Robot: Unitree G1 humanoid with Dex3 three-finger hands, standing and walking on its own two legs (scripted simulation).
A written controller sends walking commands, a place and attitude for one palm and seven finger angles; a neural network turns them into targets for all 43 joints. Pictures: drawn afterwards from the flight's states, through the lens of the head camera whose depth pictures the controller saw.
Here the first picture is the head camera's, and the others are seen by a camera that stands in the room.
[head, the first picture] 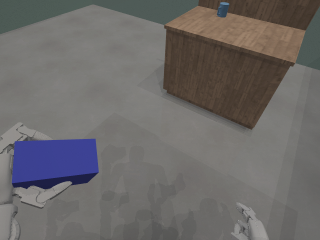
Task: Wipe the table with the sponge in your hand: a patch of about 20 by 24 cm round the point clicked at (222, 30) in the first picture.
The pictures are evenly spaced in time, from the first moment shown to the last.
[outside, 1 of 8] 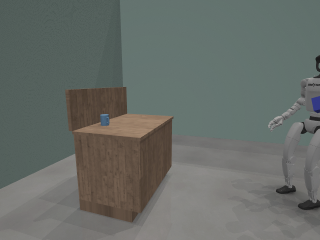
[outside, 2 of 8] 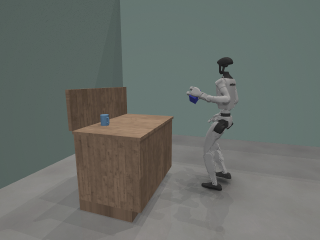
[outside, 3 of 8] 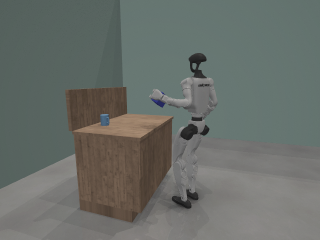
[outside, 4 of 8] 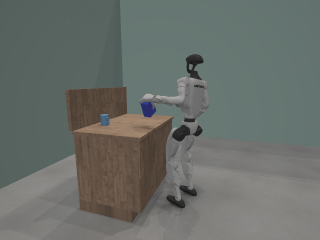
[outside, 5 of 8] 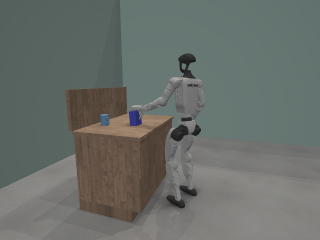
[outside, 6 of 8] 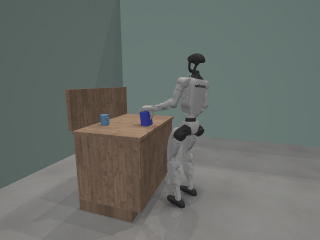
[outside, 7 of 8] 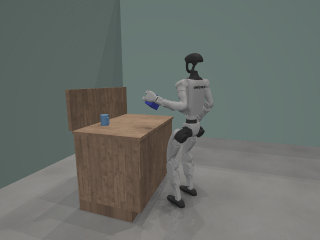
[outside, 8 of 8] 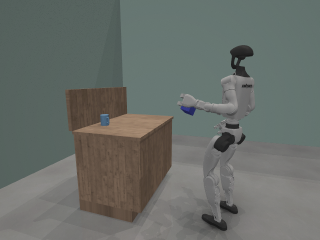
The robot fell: no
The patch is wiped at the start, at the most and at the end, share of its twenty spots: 0.00 1.00 1.00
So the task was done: yes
